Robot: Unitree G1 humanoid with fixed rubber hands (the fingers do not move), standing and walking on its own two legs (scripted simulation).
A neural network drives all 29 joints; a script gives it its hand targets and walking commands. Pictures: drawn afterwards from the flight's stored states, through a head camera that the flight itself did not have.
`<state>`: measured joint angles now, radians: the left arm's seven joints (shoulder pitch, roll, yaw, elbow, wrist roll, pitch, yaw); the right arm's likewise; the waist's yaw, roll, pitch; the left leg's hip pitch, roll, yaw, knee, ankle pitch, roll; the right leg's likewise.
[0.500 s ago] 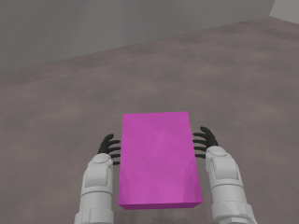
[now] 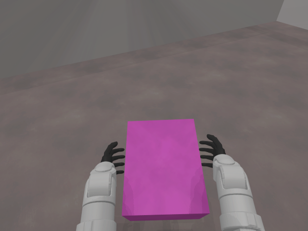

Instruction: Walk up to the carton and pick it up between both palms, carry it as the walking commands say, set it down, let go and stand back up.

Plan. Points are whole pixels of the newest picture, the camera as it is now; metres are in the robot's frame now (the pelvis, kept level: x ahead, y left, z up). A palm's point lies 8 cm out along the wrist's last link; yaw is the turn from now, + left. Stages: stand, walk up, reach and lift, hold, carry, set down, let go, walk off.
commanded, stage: hold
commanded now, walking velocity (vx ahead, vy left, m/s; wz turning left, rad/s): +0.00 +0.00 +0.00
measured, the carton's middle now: (162, 168) +0.32 +0.00 -0.04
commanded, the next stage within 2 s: carry in 0.28 s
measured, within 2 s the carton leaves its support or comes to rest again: neither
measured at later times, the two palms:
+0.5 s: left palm (124, 160) +0.30 +0.10 +0.05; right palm (232, 159) +0.29 -0.19 +0.05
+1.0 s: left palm (183, 159) +0.27 -0.05 +0.09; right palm out of the picture +0.16 -0.32 +0.09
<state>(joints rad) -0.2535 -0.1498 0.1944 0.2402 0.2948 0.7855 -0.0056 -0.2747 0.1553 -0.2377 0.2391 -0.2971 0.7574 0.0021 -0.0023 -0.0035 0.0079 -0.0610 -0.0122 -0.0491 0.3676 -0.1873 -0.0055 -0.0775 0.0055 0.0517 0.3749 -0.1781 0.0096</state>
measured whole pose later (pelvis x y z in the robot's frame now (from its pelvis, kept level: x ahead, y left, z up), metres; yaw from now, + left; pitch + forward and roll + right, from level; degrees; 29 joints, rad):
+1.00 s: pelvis -0.03 -0.09 -0.01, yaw -23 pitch +4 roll -3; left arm -0.17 -0.14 0.03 -0.43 0.09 1.29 0.26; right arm -0.15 0.13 -0.05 -0.41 -0.09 1.24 -0.23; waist 0.03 0.02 -0.10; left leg -0.30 0.27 0.28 0.61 -0.33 -0.07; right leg -0.55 -0.06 -0.12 0.81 -0.35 0.02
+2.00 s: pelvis -0.17 -0.35 +0.00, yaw -44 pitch +4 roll +0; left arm -0.16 -0.13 0.01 -0.39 0.11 1.27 0.23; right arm -0.14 0.13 -0.05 -0.41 -0.10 1.28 -0.23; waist 0.00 0.01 -0.09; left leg -0.57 0.11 0.16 0.91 -0.34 -0.05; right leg -0.21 0.03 -0.17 0.33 -0.20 -0.08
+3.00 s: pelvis -0.10 -0.46 -0.01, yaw -49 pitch +3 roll +0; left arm -0.21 -0.14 0.05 -0.36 0.11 1.29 0.23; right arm -0.19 0.14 -0.06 -0.38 -0.11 1.28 -0.24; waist 0.01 0.00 -0.11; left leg -0.34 0.04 0.26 0.58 -0.28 0.06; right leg -0.11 0.03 -0.12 0.49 -0.41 -0.04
